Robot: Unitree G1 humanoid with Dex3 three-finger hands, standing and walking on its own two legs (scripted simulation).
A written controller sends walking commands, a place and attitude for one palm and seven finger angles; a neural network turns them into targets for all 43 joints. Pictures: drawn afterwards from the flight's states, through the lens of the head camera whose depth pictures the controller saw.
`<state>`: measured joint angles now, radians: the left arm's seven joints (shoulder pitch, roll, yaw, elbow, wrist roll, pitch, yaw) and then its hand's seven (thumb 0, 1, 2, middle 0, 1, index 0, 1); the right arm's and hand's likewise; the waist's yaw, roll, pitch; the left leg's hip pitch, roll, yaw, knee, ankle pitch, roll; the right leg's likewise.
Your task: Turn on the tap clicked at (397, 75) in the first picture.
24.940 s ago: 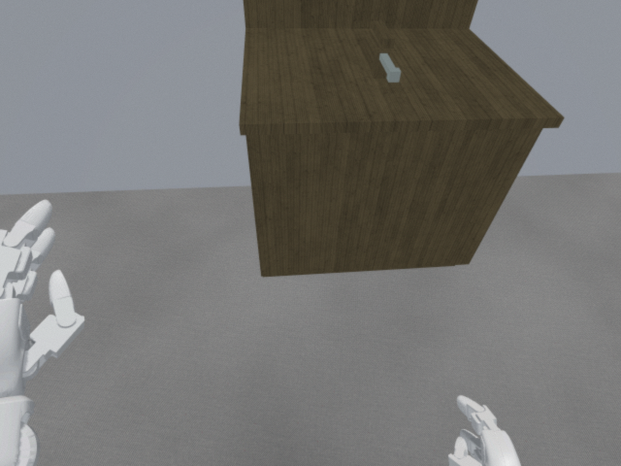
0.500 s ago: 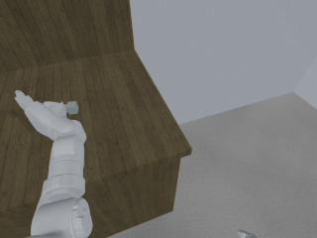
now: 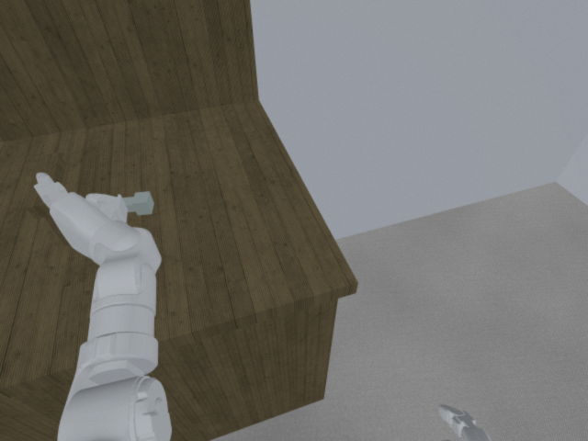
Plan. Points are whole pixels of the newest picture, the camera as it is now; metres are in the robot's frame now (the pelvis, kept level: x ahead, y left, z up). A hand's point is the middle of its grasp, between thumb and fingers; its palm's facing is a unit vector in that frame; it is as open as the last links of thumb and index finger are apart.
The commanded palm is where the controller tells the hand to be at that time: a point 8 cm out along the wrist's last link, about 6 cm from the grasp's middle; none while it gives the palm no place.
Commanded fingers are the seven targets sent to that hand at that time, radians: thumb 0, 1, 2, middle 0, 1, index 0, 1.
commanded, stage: draw the hand back beside the body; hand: left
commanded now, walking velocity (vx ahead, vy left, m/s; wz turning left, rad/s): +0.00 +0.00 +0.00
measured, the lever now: (143, 203) +0.47 +0.30 +0.06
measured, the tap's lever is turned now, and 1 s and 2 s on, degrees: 79 79 79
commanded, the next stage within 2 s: step back with the hand held close in 1.46 s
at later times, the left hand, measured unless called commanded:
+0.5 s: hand (108, 246) +0.30 +0.25 +0.15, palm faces +0.38 -0.89 -0.24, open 7.7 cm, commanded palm +0.26 +0.28 +0.16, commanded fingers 0.00 0.90 0.90 -0.18 -0.23 -0.18 -0.23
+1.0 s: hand (84, 284) +0.24 +0.25 +0.16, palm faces +0.35 -0.89 -0.30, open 7.5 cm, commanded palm +0.20 +0.29 +0.18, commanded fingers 0.00 0.90 0.90 -0.20 -0.30 -0.20 -0.30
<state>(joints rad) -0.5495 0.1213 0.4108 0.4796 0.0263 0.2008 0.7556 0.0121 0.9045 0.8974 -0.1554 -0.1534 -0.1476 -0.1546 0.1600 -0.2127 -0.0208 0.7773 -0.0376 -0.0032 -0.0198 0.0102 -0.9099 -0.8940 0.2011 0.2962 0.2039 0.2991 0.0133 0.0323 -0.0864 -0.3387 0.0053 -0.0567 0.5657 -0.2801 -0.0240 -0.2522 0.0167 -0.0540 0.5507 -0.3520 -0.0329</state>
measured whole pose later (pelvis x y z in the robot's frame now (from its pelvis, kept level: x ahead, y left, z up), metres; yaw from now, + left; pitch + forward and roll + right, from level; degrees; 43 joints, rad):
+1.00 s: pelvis +0.00 +0.02 +0.01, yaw -3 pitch -4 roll +0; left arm 0.29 0.31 0.25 -0.25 -0.08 -0.10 0.10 0.01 0.90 0.90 -0.20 -0.28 -0.20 -0.28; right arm 0.17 -0.22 0.00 0.65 -0.01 -0.07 -0.05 0.01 -0.91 -0.89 0.20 0.30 0.20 0.30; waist 0.06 0.05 0.03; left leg -0.11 0.01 0.00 0.42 -0.24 0.00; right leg -0.03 0.02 0.00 0.38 -0.28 -0.01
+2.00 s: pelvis -0.05 +0.04 +0.00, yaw -4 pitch +0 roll -1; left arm 0.50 0.38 0.33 -0.47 -0.06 -0.14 0.10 0.01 0.89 0.90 -0.22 -0.31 -0.21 -0.31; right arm 0.17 -0.23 -0.01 0.55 0.01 0.00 -0.08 0.01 -0.91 -0.89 0.20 0.30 0.20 0.30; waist 0.02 0.05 0.04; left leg -0.32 0.01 0.02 0.52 -0.20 0.02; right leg -0.24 0.01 0.02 0.48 -0.23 0.01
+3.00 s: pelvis -0.18 +0.05 +0.00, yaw -3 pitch +1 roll -2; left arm 0.46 0.36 0.37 -0.53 -0.06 -0.17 0.16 0.01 0.90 0.90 -0.21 -0.30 -0.20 -0.31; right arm 0.18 -0.15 0.01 0.62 -0.02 -0.11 -0.05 0.01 -0.91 -0.89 0.20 0.30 0.21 0.30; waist 0.04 0.02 0.02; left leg -0.42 0.05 0.02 0.46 -0.06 0.00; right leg -0.27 0.06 0.03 0.65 -0.40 0.00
